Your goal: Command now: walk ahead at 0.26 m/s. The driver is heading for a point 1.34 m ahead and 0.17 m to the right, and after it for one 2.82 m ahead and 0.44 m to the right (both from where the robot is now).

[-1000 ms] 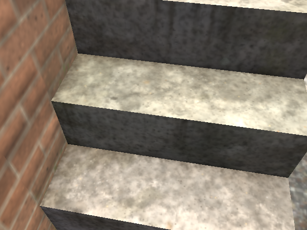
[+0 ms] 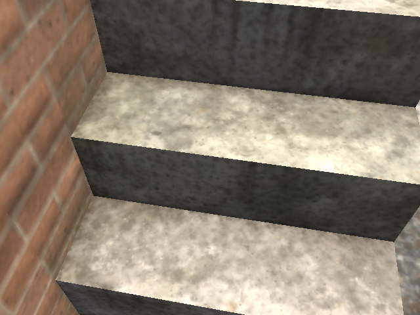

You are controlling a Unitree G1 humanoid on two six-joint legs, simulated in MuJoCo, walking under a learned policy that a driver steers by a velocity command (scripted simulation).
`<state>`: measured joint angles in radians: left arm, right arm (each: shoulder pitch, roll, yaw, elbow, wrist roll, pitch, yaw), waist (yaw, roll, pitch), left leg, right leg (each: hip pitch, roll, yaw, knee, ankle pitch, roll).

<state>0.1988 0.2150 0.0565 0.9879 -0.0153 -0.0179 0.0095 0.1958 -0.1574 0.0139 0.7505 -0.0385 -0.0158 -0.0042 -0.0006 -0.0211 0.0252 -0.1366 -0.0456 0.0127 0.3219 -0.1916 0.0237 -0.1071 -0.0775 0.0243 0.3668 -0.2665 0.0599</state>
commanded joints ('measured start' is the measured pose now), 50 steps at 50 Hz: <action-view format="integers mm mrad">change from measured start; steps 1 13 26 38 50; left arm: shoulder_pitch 53 62 81 99 139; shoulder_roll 115 127 122 85 119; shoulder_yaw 35 36 42 20 43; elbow -14 52 84 81 54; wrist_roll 1 1 0 -5 -11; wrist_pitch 8 -7 -7 -32 -5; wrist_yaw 4 21 25 33 5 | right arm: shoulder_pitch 37 72 107 57 120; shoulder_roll -70 -85 -89 -93 -74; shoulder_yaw -21 -31 -43 -40 -40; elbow -36 -23 -12 -32 6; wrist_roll -1 -8 -10 3 8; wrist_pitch -11 34 43 34 -1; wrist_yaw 8 -42 -49 -73 -13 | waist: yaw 3 -1 -3 7 1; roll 22 8 3 63 -8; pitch -43 -32 -6 27 -106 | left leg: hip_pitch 36 63 28 -59 69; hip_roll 111 122 115 113 97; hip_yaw -88 -106 -117 -159 -71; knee -17 -38 -40 -98 33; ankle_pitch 319 286 155 -228 500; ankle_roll -6 -9 -5 54 0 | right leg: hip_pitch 0 -55 -94 -143 8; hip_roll -61 -64 -56 4 -51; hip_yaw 53 53 59 -3 52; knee -23 -56 -54 23 34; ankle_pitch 287 191 88 -33 526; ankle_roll -15 8 3 -31 -28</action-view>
